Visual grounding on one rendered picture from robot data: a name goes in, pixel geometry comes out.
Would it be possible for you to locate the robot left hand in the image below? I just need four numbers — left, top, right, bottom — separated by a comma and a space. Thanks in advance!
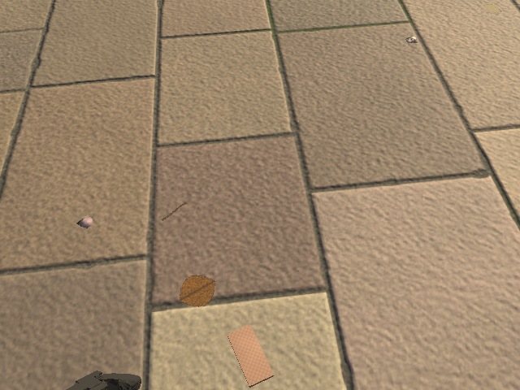
66, 370, 141, 390

